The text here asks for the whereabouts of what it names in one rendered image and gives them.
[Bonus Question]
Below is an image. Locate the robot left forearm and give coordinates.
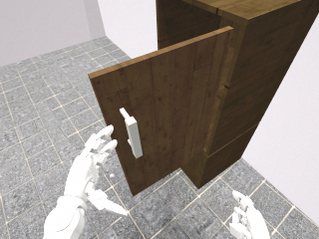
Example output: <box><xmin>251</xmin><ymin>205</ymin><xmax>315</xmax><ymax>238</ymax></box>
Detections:
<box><xmin>43</xmin><ymin>195</ymin><xmax>88</xmax><ymax>239</ymax></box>

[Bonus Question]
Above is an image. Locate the handle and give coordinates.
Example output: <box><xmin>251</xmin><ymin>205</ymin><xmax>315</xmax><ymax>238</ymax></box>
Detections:
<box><xmin>120</xmin><ymin>108</ymin><xmax>143</xmax><ymax>158</ymax></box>

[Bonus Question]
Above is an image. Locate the right robot hand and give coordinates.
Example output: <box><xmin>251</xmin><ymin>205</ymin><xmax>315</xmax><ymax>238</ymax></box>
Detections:
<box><xmin>229</xmin><ymin>190</ymin><xmax>270</xmax><ymax>239</ymax></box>

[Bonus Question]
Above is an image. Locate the cupboard door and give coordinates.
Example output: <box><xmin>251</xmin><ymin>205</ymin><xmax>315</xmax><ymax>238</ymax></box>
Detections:
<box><xmin>88</xmin><ymin>26</ymin><xmax>234</xmax><ymax>196</ymax></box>

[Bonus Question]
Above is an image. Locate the left robot hand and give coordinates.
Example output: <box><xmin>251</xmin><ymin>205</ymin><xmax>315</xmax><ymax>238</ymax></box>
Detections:
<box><xmin>64</xmin><ymin>125</ymin><xmax>128</xmax><ymax>218</ymax></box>

